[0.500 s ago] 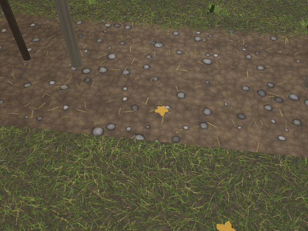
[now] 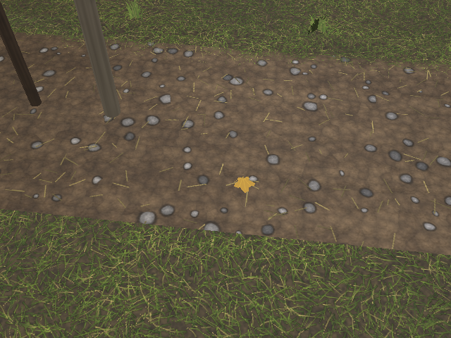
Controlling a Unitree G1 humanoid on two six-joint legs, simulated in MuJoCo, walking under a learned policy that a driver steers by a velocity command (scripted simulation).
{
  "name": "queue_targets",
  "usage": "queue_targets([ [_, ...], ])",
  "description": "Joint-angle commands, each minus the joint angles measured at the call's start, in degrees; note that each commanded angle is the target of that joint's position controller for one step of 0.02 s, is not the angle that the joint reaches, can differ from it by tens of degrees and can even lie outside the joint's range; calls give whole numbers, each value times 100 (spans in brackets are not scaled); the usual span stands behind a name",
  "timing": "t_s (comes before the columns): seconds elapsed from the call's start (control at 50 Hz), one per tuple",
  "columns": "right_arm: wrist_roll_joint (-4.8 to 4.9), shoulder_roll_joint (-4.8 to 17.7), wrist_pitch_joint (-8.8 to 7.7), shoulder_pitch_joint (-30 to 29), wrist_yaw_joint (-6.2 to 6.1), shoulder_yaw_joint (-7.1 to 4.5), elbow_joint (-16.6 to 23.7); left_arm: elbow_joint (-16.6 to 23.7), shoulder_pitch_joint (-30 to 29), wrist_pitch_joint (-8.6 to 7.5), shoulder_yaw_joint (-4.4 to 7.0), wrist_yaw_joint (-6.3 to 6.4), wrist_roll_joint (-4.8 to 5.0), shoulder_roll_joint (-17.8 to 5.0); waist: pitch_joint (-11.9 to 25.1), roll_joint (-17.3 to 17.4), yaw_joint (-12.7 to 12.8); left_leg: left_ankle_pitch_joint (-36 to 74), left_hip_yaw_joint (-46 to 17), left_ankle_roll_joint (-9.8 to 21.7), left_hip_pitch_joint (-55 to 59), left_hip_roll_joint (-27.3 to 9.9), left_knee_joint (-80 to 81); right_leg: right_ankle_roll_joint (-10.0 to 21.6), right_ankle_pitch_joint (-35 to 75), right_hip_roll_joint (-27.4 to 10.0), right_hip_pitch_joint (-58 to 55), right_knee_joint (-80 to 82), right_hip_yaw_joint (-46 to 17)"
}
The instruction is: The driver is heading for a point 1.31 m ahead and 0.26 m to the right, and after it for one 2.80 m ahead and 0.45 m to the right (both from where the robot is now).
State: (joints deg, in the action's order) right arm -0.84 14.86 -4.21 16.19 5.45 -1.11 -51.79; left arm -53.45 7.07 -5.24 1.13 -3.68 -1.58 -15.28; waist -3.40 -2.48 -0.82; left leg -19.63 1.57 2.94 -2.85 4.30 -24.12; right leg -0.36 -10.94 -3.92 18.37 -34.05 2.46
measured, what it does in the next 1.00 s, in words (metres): walks ahead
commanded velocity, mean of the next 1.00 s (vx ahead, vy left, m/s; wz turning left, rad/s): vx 0.15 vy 0.00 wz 0.00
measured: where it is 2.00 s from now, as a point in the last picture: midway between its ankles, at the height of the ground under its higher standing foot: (223, 290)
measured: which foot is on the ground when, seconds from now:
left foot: down 0.00-0.80, up 0.82-1.00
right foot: down 0.00-1.00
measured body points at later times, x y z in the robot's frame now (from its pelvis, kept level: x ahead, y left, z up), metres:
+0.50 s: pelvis +0.01 -0.02 +0.00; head +0.04 -0.01 +0.45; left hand +0.16 +0.25 -0.12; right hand +0.06 -0.29 -0.13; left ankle -0.07 +0.09 -0.73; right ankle +0.04 -0.12 -0.73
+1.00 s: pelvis +0.12 -0.03 -0.01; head +0.12 -0.02 +0.44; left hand +0.06 +0.20 -0.16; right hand +0.23 -0.26 -0.13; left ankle +0.16 +0.11 -0.67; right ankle +0.04 -0.12 -0.73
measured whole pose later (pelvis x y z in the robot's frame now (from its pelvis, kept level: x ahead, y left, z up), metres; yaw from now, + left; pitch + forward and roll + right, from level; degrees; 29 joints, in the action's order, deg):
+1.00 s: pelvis +0.12 -0.03 -0.01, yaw +0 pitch -1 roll -3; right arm -5.9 13.3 -4.3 13.3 2.6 -0.9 -48.8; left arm -58.8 26.0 -6.3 0.1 -0.1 -5.0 -9.8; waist -0.7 2.4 3.7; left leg -13.8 -3.1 3.7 -34.4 -4.8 -63.0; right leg 4.7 -21.4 4.4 5.3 -27.1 3.7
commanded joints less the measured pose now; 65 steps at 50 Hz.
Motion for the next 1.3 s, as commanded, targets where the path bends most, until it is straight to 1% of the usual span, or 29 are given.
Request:
queue_targets([
  [0.02,55,794,41,662,-115,-239,335,300,-227,-72,66,28,152,-744,940,53,-273,3314,-345,-63,-715,-602,-287,668,3159,-184,-1588,22,-381],
  [0.1,71,933,197,387,-113,-275,466,165,-207,-5,97,-154,130,-844,562,197,-161,2211,-236,-157,-907,-582,-156,319,2414,-27,-1207,191,-314],
  [0.54,26,899,361,342,-85,-221,300,-154,-604,-41,162,-139,110,-910,315,326,5,1040,-194,-225,-1273,-705,161,358,1259,196,-1440,583,-257],
  [0.6,-209,1068,395,597,-195,-312,225,-266,-322,-45,377,-9,-38,-1284,-215,379,43,-1482,-409,213,-1490,-799,401,675,-2049,199,-925,933,-447],
  [0.66,-317,819,198,790,-411,-285,236,-37,-553,-135,362,196,-71,-802,-380,495,-112,-1845,-991,798,-1030,-1222,583,1079,-2372,78,-248,921,-826],
  [0.72,-145,799,-27,726,-522,-279,262,230,-768,-177,277,332,-100,-395,-371,962,-206,-1002,-1687,1305,-172,-1866,901,780,-1105,547,358,-30,-10],
  [0.76,-140,907,-25,410,-529,-269,337,157,-123,-217,303,362,-162,-407,-376,754,126,-138,-1422,1243,-573,-1822,471,728,-930,650,-402,-40,263],
  [0.78,-249,1033,-25,197,-479,-293,363,47,463,-237,346,334,-192,-475,-288,522,451,605,-1009,1114,-1150,-1447,-273,783,-630,712,-1261,128,268],
  [0.8,-388,1038,-39,100,-382,-318,418,-136,1334,-269,390,315,-201,-659,50,-25,737,965,-455,727,-2051,-719,-1728,1151,-277,479,-2344,375,-522],
  [0.82,-482,523,-106,162,-274,-168,431,-367,2663,-306,421,285,-237,-928,634,-854,1168,-430,-142,196,-3408,-3,-3976,2132,80,-709,-3713,1092,-2699],
  [0.84,-406,203,-240,-195,-241,-102,520,-490,3344,-380,408,214,-339,-965,168,-561,1435,-1994,-916,188,-4720,59,-5548,2648,197,-1549,-3749,1741,-3962],
  [0.86,-296,230,-315,-277,-272,-93,609,-421,2710,-450,368,188,-355,-888,-367,70,975,-1293,-1428,271,-5072,-377,-5829,2482,-35,-1855,-3170,1759,-3796],
  [0.88,-351,541,-333,-330,-345,-172,552,-329,2118,-398,239,154,-333,-534,-498,409,697,-842,-1282,274,-4942,-653,-5778,2369,-17,-1742,-2561,1746,-3333],
  [0.94,-548,151,-95,-69,-359,-56,410,-90,1381,-192,-84,350,-328,271,-538,362,204,235,-999,192,-3999,-1242,-4265,1846,-314,-1059,-949,2129,-1861],
  [0.98,-486,-48,32,-354,-261,43,602,-119,1411,-168,-81,428,-262,84,-298,127,238,899,-370,-31,-3040,-1108,-3325,1554,-828,-447,-26,2047,-1036],
  [1.0,-589,-158,37,200,-152,102,452,-103,1390,-150,-59,468,-453,5,-183,0,122,1774,-147,-58,-2195,-940,-3805,1364,-584,-163,745,1714,-676],
  [1.02,-592,-106,18,427,-74,92,438,-77,1369,-168,-38,413,-523,-117,-193,69,36,1974,10,-92,-1807,-870,-3893,1377,-542,-116,1290,1566,-539],
  [1.04,-606,5,24,-281,-123,119,789,-233,1810,-274,-113,513,-569,18,-266,117,379,3528,-964,-198,-3684,-1399,-2879,1401,-607,-446,-300,1070,-1058],
  [1.06,-623,61,27,-707,-214,117,927,-395,2403,-330,-182,566,-431,136,-272,215,707,3953,-964,-258,-4792,-1465,-2113,1511,-614,-704,-1445,585,-1322],
  [1.08,-602,-19,30,-1099,-275,152,1018,-645,3118,-334,-227,594,-412,243,-300,213,983,4085,-852,-312,-5441,-1474,-1750,1594,-707,-831,-2012,199,-1552],
  [1.1,-554,-65,18,-1176,-283,221,943,-653,3283,-313,-267,600,-373,278,-236,332,1046,5013,-784,-236,-4751,-1551,-706,1368,-1048,-501,-1452,-299,-1207],
  [1.12,-541,-143,58,-1251,-280,227,957,-584,3204,-208,-304,467,-391,222,-282,82,964,4978,-100,-133,-3264,-1217,-626,1330,-1524,-210,-66,13,-943],
  [1.16,-539,95,185,-1232,-199,200,1037,-339,2759,-182,-298,193,-451,38,-663,-124,686,4692,-68,-122,-1982,-1191,-1350,1397,-2364,-458,1436,138,-1207],
  [1.2,-580,285,258,-1439,-185,211,1158,-301,2633,-248,-224,145,-236,-184,-1004,172,627,3930,-329,-109,-2320,-1326,-687,1302,-2269,-746,702,-246,-1542],
  [1.22,799,434,152,-1986,-246,-24,1148,-347,2278,-15,92,448,650,-628,-1066,334,756,3408,-779,-197,-2793,-1137,-170,1105,-1050,-671,-10,-747,-1496],
  [1.24,917,461,51,-1716,-235,-17,984,-502,2533,168,99,601,571,-616,-795,457,719,3655,-864,-157,-2862,-1317,411,964,-268,-675,-883,-1566,-1352],
  [1.26,738,483,-36,-1226,-187,-82,742,-609,2719,265,88,665,401,-449,-333,327,652,4153,-656,-137,-2360,-1287,773,849,481,-553,-1321,-2397,-1206],
  [1.28,588,606,-24,83,-188,-221,240,-670,2621,329,107,668,264,-324,273,147,139,4824,-502,-36,-816,-1326,919,705,595,-464,-804,-3741,-1107],
  [1.3,421,761,55,1378,-192,-348,-298,-817,2693,261,54,584,263,47,838,665,-448,5178,-158,-17,989,-1306,655,374,-760,155,233,-5613,-686],
])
